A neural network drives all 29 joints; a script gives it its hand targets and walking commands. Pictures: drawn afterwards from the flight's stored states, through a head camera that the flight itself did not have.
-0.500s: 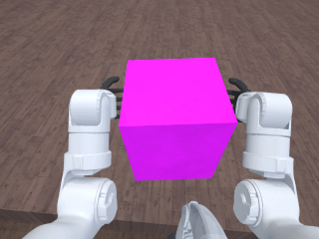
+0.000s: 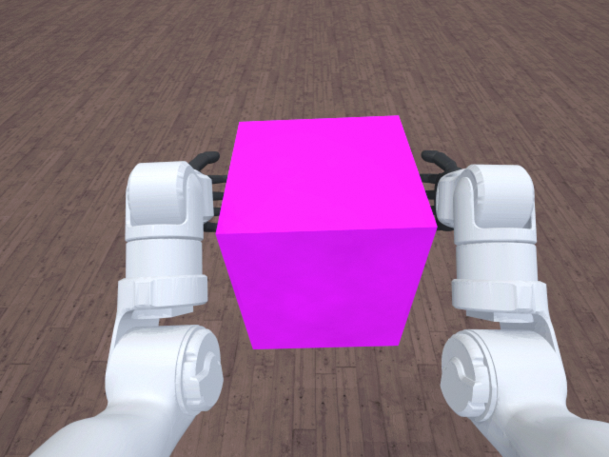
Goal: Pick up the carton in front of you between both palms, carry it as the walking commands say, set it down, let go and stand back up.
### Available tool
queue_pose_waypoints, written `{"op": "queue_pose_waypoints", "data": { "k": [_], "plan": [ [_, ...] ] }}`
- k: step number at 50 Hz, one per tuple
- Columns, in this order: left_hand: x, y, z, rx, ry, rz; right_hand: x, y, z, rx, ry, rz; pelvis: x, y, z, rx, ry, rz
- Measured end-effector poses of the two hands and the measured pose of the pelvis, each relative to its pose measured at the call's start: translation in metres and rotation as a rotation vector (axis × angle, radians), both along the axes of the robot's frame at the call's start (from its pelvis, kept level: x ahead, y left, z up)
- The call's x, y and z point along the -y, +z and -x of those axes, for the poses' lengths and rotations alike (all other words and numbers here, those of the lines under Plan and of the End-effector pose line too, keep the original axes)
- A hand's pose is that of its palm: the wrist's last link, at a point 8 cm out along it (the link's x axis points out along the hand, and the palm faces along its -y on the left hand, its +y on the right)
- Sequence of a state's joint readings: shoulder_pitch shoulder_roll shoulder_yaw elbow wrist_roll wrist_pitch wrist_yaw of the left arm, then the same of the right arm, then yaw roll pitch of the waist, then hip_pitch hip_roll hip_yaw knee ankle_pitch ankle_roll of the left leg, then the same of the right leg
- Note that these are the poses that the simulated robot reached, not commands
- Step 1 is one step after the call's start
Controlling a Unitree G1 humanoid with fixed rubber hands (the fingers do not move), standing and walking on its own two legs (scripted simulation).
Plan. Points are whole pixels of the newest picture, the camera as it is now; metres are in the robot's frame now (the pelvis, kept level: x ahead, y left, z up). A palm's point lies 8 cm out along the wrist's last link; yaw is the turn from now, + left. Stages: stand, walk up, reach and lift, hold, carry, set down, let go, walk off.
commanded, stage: carry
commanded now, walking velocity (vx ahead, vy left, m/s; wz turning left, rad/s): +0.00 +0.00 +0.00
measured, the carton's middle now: (322, 238) +0.40 -0.02 +0.10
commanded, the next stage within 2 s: none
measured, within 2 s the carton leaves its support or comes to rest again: neither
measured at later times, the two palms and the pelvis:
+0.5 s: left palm (264, 209) +0.44 +0.06 +0.12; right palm (465, 195) +0.45 -0.24 +0.12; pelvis +0.09 -0.10 +0.02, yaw -2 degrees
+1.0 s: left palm (283, 71) +0.52 +0.02 +0.28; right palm (514, 61) +0.52 -0.27 +0.29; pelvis +0.19 -0.12 +0.14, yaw -1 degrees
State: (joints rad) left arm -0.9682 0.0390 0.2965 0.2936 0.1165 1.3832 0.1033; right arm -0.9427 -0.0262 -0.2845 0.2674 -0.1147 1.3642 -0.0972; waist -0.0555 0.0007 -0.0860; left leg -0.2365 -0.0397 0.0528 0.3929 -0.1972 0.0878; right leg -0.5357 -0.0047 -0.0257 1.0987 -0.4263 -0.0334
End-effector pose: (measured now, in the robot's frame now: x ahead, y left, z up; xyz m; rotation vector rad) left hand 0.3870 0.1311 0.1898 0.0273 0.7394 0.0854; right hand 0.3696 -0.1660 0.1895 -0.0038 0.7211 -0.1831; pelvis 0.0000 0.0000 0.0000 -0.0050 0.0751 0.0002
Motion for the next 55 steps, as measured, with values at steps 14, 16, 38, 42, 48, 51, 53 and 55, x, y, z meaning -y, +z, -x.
{"op": "queue_pose_waypoints", "data": {
  "k": [14, 16, 38, 42, 48, 51, 53, 55],
  "plan": [
    [0.029, -0.088, -0.013, -0.095, -0.017, 0.020, 0.028, -0.078, -0.006, -0.097, -0.019, 0.034, 0.028, -0.008, -0.032, -0.005, -0.009, -0.003],
    [0.036, -0.093, -0.019, -0.081, -0.007, 0.025, 0.036, -0.083, -0.015, -0.083, -0.011, 0.033, 0.039, -0.008, -0.039, 0.003, -0.007, 0.001],
    [0.097, 0.066, -0.105, 0.044, 0.096, -0.028, 0.097, 0.067, -0.139, 0.051, 0.075, -0.033, 0.126, 0.120, -0.136, 0.062, -0.003, -0.005],
    [0.102, 0.088, -0.119, 0.013, 0.068, -0.038, 0.103, 0.090, -0.146, 0.022, 0.060, -0.017, 0.123, 0.135, -0.156, 0.061, -0.004, -0.021],
    [0.108, 0.091, -0.135, -0.021, -0.007, -0.032, 0.107, 0.098, -0.149, -0.015, 0.036, 0.029, 0.116, 0.140, -0.184, 0.076, -0.017, -0.016],
    [0.109, 0.092, -0.138, -0.047, -0.021, -0.040, 0.108, 0.098, -0.150, -0.042, 0.040, 0.041, 0.115, 0.147, -0.192, 0.077, -0.027, -0.009],
    [0.110, 0.096, -0.142, -0.047, -0.026, -0.047, 0.109, 0.101, -0.154, -0.042, 0.045, 0.045, 0.115, 0.149, -0.196, 0.074, -0.029, -0.005],
    [0.110, 0.100, -0.148, -0.041, -0.027, -0.052, 0.110, 0.105, -0.160, -0.036, 0.047, 0.043, 0.116, 0.151, -0.199, 0.069, -0.031, -0.002]
  ]
}}
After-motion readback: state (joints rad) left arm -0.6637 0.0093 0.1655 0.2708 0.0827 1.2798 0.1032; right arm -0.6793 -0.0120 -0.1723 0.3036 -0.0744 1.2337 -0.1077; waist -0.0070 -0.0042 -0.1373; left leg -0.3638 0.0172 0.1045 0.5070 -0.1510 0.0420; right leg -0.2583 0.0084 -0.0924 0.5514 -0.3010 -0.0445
